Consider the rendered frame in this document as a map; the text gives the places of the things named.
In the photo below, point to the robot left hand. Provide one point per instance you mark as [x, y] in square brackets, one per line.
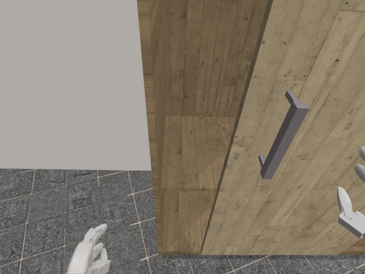
[82, 260]

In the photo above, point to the handle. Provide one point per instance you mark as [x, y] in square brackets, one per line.
[286, 134]

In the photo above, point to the robot right hand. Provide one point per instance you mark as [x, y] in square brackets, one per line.
[352, 221]

